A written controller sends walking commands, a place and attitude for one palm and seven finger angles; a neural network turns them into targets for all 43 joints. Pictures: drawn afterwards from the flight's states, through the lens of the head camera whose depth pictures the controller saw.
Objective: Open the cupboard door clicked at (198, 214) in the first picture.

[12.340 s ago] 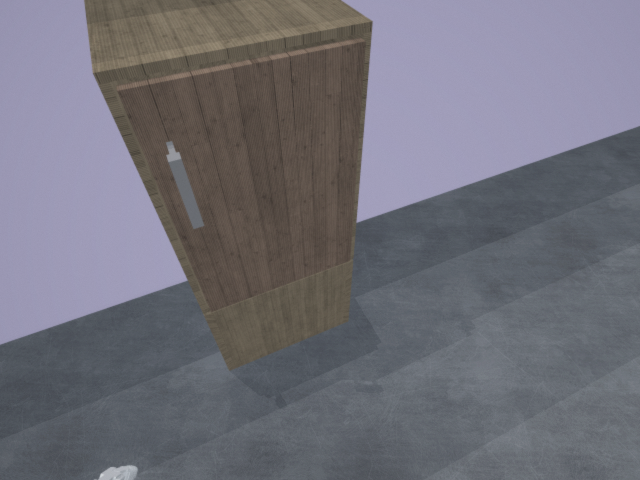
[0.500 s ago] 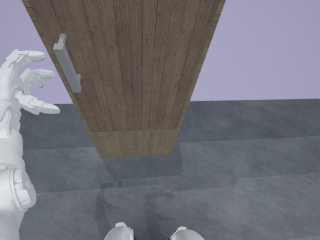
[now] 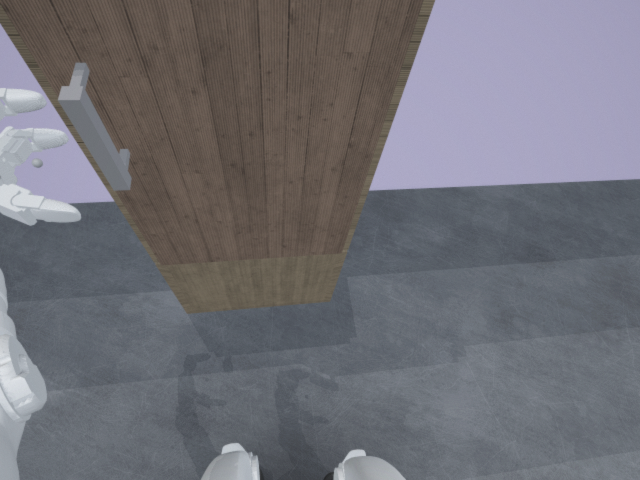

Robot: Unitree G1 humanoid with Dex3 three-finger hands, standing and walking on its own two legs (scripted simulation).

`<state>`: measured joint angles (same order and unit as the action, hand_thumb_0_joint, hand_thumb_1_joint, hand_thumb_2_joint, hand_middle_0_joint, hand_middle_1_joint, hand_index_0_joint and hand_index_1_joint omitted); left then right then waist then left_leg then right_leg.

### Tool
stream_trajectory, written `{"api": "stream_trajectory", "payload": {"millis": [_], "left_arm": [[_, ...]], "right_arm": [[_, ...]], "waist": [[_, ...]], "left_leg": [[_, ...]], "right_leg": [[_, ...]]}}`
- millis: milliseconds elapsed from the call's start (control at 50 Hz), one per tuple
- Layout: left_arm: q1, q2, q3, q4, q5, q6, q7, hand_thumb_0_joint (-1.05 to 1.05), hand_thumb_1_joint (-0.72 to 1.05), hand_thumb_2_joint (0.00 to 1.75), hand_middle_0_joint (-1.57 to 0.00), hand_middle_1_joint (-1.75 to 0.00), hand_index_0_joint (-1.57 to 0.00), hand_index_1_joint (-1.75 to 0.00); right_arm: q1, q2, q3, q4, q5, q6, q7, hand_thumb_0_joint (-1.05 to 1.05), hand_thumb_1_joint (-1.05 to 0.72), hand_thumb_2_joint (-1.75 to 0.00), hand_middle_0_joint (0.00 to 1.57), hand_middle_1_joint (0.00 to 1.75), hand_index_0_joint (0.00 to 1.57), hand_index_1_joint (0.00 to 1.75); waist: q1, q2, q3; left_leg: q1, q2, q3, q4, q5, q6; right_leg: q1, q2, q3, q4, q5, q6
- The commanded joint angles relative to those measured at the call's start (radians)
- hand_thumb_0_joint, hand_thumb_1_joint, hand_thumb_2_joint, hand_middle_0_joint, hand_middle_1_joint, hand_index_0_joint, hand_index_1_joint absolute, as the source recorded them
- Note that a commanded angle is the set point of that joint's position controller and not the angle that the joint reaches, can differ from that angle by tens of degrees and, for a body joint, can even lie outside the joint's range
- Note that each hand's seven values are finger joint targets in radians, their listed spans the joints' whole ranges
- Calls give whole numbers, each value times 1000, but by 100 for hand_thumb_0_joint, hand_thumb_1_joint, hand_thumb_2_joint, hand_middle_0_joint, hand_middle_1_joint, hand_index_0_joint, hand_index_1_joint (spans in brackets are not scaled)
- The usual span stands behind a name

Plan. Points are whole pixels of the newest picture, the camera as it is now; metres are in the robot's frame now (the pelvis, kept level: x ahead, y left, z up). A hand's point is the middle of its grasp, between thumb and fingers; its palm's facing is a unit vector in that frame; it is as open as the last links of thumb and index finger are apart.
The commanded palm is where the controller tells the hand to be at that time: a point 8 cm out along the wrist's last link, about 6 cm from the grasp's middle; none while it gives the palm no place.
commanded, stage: move the hooked fingers beside the handle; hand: left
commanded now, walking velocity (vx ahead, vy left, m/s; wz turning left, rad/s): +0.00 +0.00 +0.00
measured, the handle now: (103, 132) +0.51 +0.24 +0.09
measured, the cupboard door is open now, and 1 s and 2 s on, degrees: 0 0 0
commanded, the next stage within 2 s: slide the fingers in behind the handle in 0.64 s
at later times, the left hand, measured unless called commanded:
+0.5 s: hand (34, 169) +0.45 +0.29 +0.10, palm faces +0.05 -1.00 -0.01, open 14.0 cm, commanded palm +0.43 +0.34 +0.08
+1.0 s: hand (53, 169) +0.46 +0.28 +0.09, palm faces +0.03 -1.00 +0.00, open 14.0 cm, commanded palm +0.43 +0.32 +0.09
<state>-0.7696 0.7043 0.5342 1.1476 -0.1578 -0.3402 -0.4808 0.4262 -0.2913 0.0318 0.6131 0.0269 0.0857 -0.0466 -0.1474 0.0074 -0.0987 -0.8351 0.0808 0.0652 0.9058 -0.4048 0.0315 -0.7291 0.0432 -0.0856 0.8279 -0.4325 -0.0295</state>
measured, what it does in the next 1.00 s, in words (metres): stands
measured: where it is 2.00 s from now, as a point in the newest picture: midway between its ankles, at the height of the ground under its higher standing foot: outside the picture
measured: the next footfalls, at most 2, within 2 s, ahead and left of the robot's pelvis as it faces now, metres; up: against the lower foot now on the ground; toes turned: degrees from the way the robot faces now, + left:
none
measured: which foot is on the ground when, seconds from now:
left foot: down 0.00-1.00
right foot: down 0.00-1.00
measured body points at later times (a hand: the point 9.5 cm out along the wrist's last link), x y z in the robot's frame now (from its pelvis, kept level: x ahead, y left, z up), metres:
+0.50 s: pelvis -0.01 +0.01 +0.00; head +0.09 +0.04 +0.43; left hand +0.44 +0.35 +0.10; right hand +0.03 -0.27 -0.11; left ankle +0.01 +0.10 -0.69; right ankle -0.03 -0.10 -0.69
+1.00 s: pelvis -0.01 +0.02 +0.00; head +0.09 +0.05 +0.43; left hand +0.45 +0.33 +0.09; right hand -0.01 -0.26 -0.10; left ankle +0.01 +0.10 -0.69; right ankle -0.03 -0.10 -0.69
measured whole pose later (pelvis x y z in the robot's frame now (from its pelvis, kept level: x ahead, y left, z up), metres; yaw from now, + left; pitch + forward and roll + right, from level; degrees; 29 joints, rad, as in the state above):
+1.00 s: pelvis -0.01 +0.02 +0.00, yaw +0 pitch +18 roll -4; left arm -0.81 0.63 0.44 1.15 -0.16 -0.34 -0.42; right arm 0.42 -0.29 0.04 0.62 0.02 0.08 -0.04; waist -0.15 0.01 -0.10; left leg -0.85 0.06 0.06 0.93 -0.40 0.05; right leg -0.74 0.03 -0.09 0.85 -0.43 -0.01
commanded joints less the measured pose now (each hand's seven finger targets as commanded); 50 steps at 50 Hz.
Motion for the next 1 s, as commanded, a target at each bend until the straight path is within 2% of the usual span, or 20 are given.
{"api": "stream_trajectory", "payload": {"millis": [0,40,80,120,200,280,360,440,500,540,580,620,660,680,700,760,840,880,940,980], "left_arm": [[-344,292,25,-225,-40,-63,-2,0,-50,30,-30,-120,-30,-120],[-331,248,-2,-227,-50,-54,-3,0,-50,30,-30,-120,-30,-120],[-299,262,8,-219,-43,-46,2,0,-50,30,-30,-120,-30,-120],[-327,237,-16,-215,-40,-44,10,0,-50,30,-30,-120,-30,-120],[-402,286,10,-184,-32,-60,32,0,-50,30,-30,-120,-30,-120],[-465,289,-7,-199,-14,-98,38,0,-50,30,-30,-120,-30,-120],[-460,256,-30,-181,-19,-97,23,0,-50,30,-30,-120,-30,-120],[-458,215,-67,-117,-27,-51,11,0,-50,30,-30,-120,-30,-120],[-442,286,-21,-104,-22,-39,20,0,-50,30,-30,-120,-30,-120],[-464,299,-9,-123,-21,-52,31,0,-50,30,-30,-120,-30,-120],[-477,377,42,-161,1,-78,46,0,-50,30,-30,-120,-30,-120],[-488,370,37,-189,5,-100,53,0,-50,30,-30,-120,-30,-120],[-485,364,35,-207,4,-116,53,0,-50,30,-30,-120,-30,-120],[-477,331,13,-185,0,-110,46,0,-50,30,-30,-120,-30,-120],[-477,324,8,-164,-3,-101,41,0,-50,30,-30,-120,-30,-120],[-455,253,-44,-155,-17,-70,17,0,-50,30,-30,-120,-30,-120],[-412,210,-59,-154,-37,-45,14,0,-50,30,-30,-120,-30,-120],[-450,206,-63,-172,-34,-45,31,0,-50,30,-30,-120,-30,-120],[-463,198,-53,-242,-29,-74,73,0,-50,30,-30,-120,-30,-120],[-444,187,-50,-239,-23,-83,99,0,-50,30,-30,-120,-30,-120]], "right_arm": [[122,-187,-76,-62,-3,-18,-11,0,-90,-90,20,30,20,30],[114,-182,-73,-68,-1,-15,-9,0,-90,-90,20,30,20,30],[107,-184,-74,-74,0,-13,-9,0,-90,-90,20,30,20,30],[95,-180,-69,-76,2,-10,-8,0,-90,-90,20,30,20,30],[85,-188,-66,-77,2,-18,-17,0,-90,-90,20,30,20,30],[79,-187,-60,-64,-2,-28,-21,0,-90,-90,20,30,20,30],[84,-189,-60,-53,-4,-29,-22,0,-90,-90,20,30,20,30],[87,-192,-54,-52,-3,-28,-25,0,-90,-90,20,30,20,30],[93,-201,-54,-63,-1,-26,-28,0,-90,-90,20,30,20,30],[97,-199,-51,-67,-5,-30,-27,0,-90,-90,20,30,20,30],[107,-203,-57,-67,-10,-34,-27,0,-90,-90,20,30,20,30],[110,-200,-59,-65,-10,-36,-24,0,-90,-90,20,30,20,30],[112,-199,-60,-61,-11,-35,-21,0,-90,-90,20,30,20,30],[111,-197,-58,-58,-9,-34,-19,0,-90,-90,20,30,20,30],[116,-200,-57,-53,-10,-33,-19,0,-90,-90,20,30,20,30],[119,-198,-59,-53,-7,-26,-21,0,-90,-90,20,30,20,30],[126,-197,-61,-55,-7,-23,-20,0,-90,-90,20,30,20,30],[125,-196,-63,-51,-9,-22,-18,0,-90,-90,20,30,20,30],[122,-191,-67,-55,-15,-27,-10,0,-90,-90,20,30,20,30],[119,-185,-68,-56,-14,-26,-4,0,-90,-90,20,30,20,30]], "waist": [[22,175,-432],[23,178,-418],[33,157,-411],[19,145,-372],[2,99,-337],[1,194,-410],[3,198,-437],[-10,161,-366],[-2,103,-371],[-1,114,-375],[17,167,-424],[10,171,-441],[16,223,-464],[6,234,-441],[2,197,-421],[-2,214,-416],[-1,146,-387],[-5,154,-366],[10,195,-404],[11,180,-408]], "left_leg": [[460,-46,-94,-52,516,20],[476,-46,-92,-54,531,21],[464,-46,-97,-59,537,18],[444,-46,-93,-64,488,19],[382,-48,-98,-64,391,20],[459,-44,-115,-47,417,8],[502,-36,-134,-46,434,0],[446,-38,-135,-59,372,6],[379,-42,-124,-62,331,13],[370,-44,-121,-55,338,15],[389,-41,-128,-51,366,7],[419,-36,-132,-51,371,5],[463,-32,-138,-51,398,-3],[470,-31,-139,-55,376,-4],[454,-30,-144,-60,359,-2],[477,-30,-140,-65,369,-1],[466,-29,-143,-70,386,5],[462,-27,-148,-76,373,1],[514,-25,-158,-72,422,-7],[518,-23,-155,-71,427,-9]], "right_leg": [[88,28,60,-77,454,17],[81,29,56,-78,459,14],[89,26,53,-76,460,16],[69,25,52,-80,427,18],[68,22,62,-80,369,19],[21,20,61,-62,342,13],[-12,22,49,-60,314,10],[-30,20,40,-69,275,8],[15,17,51,-72,275,16],[17,19,54,-63,280,13],[28,19,55,-50,288,10],[13,23,53,-51,277,11],[-5,27,48,-46,275,6],[-32,28,46,-55,252,7],[-29,29,42,-59,241,7],[-46,28,37,-67,248,8],[-41,31,30,-73,263,7],[-58,28,27,-72,247,9],[-62,28,26,-61,252,1],[-60,28,27,-61,258,5]]}}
